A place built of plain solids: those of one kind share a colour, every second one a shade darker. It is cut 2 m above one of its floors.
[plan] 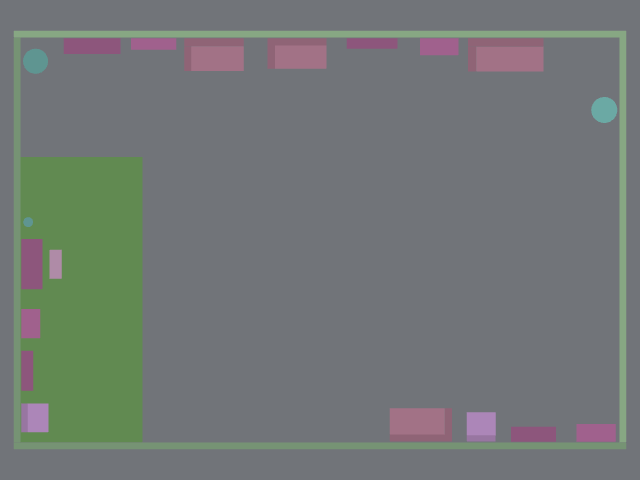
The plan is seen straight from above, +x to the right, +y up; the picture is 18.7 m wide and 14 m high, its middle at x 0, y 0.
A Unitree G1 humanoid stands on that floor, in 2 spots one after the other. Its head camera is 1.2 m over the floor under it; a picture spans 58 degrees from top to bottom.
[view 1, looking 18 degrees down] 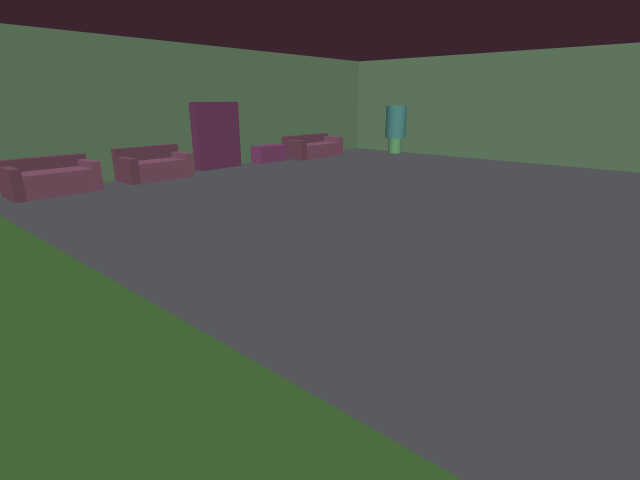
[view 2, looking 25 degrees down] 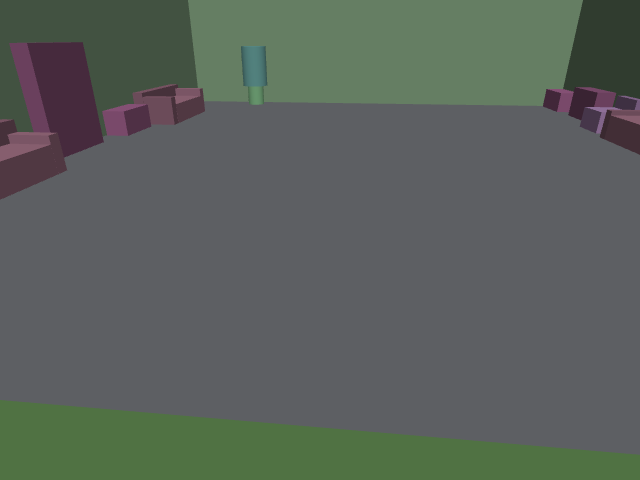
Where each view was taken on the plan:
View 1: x -6.33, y -5.13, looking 41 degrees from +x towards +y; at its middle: ground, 6.34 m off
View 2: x -6.24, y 0.16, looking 6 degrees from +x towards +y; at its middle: ground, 4.64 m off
